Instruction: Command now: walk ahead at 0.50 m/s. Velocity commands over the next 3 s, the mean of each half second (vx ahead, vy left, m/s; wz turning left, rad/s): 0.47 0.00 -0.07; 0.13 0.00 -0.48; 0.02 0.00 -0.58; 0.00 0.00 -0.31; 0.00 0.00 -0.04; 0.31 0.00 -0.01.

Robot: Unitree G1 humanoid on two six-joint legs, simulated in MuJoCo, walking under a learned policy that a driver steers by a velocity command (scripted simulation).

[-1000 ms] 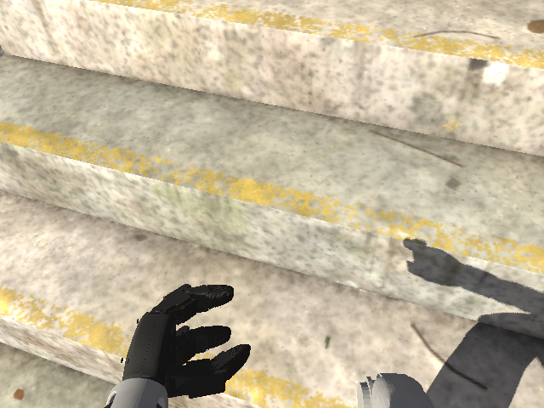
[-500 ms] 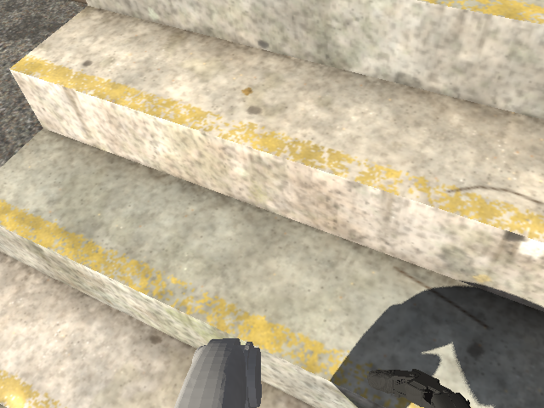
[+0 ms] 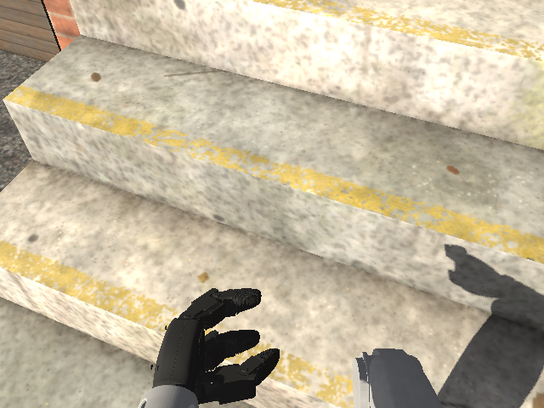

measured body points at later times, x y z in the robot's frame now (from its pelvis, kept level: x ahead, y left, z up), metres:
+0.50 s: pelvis +0.27 -0.04 +0.16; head +0.27 -0.06 +0.61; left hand +0.11 +0.13 +0.03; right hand +0.51 -0.20 +0.09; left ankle +0.40 +0.10 -0.24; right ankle +0.16 -0.10 -0.57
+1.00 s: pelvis +0.46 -0.03 +0.35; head +0.45 -0.05 +0.80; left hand +0.70 +0.14 +0.25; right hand +0.53 -0.31 +0.23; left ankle +0.54 +0.06 -0.38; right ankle +0.46 -0.16 -0.29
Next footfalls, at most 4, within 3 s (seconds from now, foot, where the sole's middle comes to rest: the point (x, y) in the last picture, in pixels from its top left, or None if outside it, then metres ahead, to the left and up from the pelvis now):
0.10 right None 0.20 -0.11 -0.61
0.64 left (254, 303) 0.58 0.06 -0.42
1.08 right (383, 344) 0.48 -0.18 -0.42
1.54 left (255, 304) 0.58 0.06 -0.42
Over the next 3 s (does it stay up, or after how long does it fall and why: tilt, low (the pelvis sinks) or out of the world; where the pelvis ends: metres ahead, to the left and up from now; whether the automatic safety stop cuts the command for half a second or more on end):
stays up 0.56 -0.10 0.35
